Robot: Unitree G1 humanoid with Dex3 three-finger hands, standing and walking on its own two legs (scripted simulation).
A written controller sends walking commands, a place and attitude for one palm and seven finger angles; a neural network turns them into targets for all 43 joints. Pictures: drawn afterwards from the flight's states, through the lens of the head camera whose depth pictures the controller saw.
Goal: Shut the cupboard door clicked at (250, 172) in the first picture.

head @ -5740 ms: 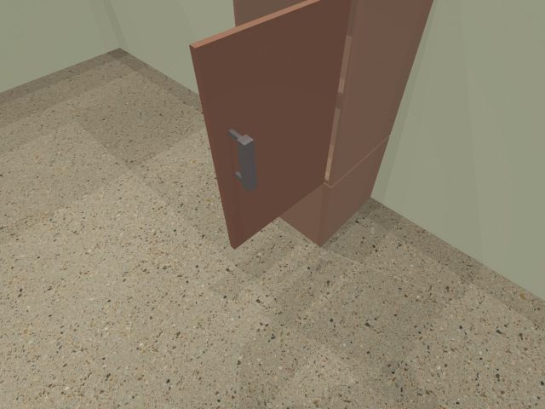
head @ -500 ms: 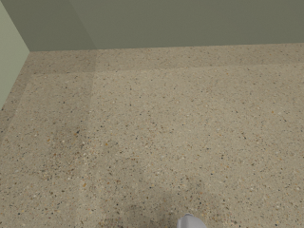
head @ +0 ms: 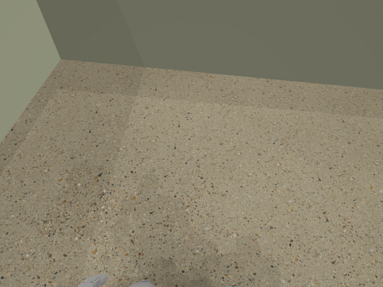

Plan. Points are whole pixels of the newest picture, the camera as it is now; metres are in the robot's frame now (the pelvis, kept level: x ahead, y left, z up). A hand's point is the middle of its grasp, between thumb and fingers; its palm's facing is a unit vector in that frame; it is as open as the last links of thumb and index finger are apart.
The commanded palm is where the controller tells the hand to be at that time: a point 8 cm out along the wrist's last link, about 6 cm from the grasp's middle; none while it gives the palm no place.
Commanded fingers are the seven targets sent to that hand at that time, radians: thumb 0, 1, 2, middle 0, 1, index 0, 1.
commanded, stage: walk to a spot facing it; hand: left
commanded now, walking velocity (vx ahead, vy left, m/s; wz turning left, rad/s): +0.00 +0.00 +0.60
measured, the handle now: out of the picture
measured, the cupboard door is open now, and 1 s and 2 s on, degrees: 86 86 86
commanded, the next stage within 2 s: none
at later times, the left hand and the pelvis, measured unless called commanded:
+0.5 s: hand out of the picture +0.01 +0.12 -0.14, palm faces +0.33 -0.91 -0.26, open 7.4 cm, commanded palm none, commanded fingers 0.00 0.90 0.90 -0.20 -0.30 -0.20 -0.30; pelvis +0.04 -0.08 +0.02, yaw +19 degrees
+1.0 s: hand out of the picture +0.03 +0.11 -0.13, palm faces +0.58 -0.75 -0.31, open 7.4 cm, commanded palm none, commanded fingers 0.00 0.90 0.90 -0.20 -0.30 -0.20 -0.30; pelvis +0.07 -0.13 +0.01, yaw +38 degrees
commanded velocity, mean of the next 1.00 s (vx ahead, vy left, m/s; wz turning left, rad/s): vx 0.00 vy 0.00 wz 0.60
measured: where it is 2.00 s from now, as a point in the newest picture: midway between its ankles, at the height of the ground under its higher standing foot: outside the picture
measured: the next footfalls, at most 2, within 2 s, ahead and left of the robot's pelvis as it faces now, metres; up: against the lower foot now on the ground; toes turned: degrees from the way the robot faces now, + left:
right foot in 0.24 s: +0.08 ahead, -0.17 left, +0.00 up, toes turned +5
left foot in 0.60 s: +0.02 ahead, +0.05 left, +0.00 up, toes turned +30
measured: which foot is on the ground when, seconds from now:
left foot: down 0.00-0.24, up 0.26-0.58, down 0.60-0.92, up 0.94-1.00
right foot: up 0.00-0.22, down 0.24-0.60, up 0.62-0.90, down 0.92-1.00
